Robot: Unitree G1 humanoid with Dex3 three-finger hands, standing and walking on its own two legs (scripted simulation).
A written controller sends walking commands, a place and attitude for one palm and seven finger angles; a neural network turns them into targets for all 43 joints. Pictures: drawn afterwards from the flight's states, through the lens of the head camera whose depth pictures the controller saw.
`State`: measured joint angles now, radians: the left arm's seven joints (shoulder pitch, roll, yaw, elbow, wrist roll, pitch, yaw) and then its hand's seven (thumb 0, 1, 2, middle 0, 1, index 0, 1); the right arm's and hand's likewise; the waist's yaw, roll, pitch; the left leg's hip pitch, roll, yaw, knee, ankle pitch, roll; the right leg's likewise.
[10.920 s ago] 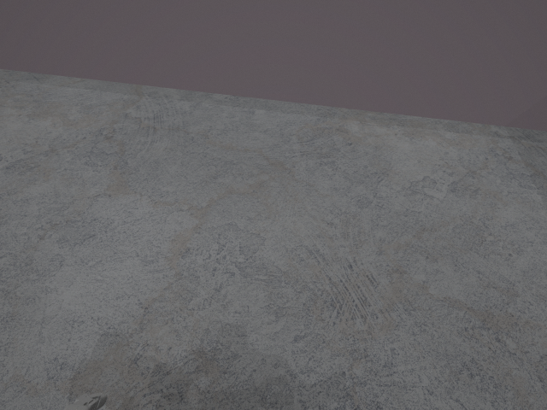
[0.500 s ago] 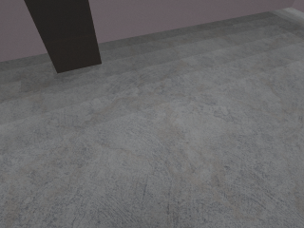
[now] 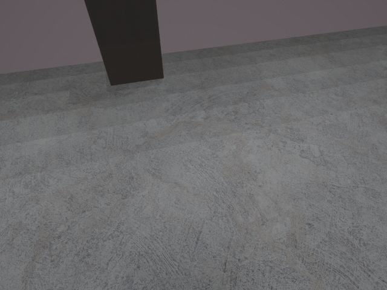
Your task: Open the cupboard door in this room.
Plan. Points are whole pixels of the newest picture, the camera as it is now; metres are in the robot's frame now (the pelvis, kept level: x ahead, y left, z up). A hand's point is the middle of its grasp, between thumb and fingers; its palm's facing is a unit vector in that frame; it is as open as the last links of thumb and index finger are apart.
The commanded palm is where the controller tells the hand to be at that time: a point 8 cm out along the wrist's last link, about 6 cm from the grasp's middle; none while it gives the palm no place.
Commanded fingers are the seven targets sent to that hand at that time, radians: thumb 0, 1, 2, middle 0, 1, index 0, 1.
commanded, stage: turn or walk to find it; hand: left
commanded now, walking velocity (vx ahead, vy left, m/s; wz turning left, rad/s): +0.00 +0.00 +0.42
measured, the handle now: out of the picture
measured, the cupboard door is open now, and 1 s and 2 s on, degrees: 0 0 0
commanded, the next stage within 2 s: stand and wait in 1.40 s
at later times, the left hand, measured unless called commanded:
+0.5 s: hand out of the picture -0.01 +0.18 -0.14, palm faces +0.21 -0.94 -0.28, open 7.4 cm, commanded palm none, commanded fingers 0.00 0.90 0.90 -0.20 -0.30 -0.20 -0.30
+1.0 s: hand out of the picture -0.13 +0.23 -0.17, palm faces +0.41 -0.88 -0.25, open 7.4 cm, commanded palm none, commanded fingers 0.00 0.90 0.90 -0.20 -0.30 -0.20 -0.30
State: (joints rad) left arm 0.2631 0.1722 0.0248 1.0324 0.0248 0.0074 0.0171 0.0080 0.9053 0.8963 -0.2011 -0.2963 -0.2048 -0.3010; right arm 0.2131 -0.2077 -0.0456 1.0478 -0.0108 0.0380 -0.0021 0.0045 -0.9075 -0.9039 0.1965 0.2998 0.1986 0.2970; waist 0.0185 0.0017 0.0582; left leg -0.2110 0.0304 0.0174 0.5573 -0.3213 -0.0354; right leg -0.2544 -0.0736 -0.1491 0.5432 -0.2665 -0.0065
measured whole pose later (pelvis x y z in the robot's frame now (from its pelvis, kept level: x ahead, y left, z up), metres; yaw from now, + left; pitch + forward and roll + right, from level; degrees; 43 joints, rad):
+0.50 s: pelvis -0.04 -0.03 +0.00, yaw +11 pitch -2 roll +2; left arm 0.20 0.17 0.03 0.97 0.03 0.00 0.02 0.01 0.91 0.90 -0.20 -0.30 -0.20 -0.30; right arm 0.20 -0.25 -0.09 1.01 -0.02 0.07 0.01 0.00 -0.91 -0.90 0.20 0.30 0.20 0.30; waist -0.01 0.05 0.05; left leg -0.47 -0.02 -0.04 1.09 -0.41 -0.04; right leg -0.21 -0.07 -0.14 0.53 -0.30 -0.03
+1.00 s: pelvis -0.09 +0.01 +0.01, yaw +22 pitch +0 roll +0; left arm 0.21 0.26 0.06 0.99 0.02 0.06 0.01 0.01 0.91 0.90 -0.20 -0.30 -0.20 -0.30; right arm 0.17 -0.18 -0.04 0.97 -0.02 0.02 0.00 0.00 -0.90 -0.90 0.20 0.30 0.20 0.30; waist 0.01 -0.03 0.06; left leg -0.23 -0.01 0.01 0.47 -0.23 0.03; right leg -0.45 -0.09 -0.05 1.04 -0.42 0.08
